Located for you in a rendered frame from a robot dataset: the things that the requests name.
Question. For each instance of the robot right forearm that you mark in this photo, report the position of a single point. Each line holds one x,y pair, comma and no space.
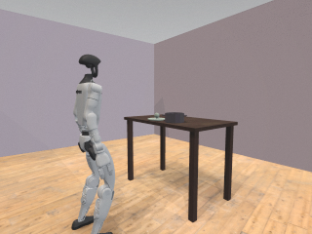
92,128

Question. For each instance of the robot left forearm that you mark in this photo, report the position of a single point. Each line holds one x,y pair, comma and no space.
79,126

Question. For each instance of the left robot upper arm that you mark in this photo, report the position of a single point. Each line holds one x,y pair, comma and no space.
75,108

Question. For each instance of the right robot upper arm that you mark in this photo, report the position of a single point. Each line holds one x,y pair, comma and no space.
94,91

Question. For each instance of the left robot foot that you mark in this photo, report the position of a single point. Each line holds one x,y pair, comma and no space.
76,224

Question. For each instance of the robot right hand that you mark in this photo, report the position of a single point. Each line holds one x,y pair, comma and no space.
102,160

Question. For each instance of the pot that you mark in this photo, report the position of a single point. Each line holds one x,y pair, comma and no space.
174,117

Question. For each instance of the robot left shin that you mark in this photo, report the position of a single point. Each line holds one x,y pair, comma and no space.
88,196

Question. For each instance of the table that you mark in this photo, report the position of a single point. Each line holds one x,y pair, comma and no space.
193,125

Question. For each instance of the lid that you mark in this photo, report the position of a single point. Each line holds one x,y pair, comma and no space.
156,119

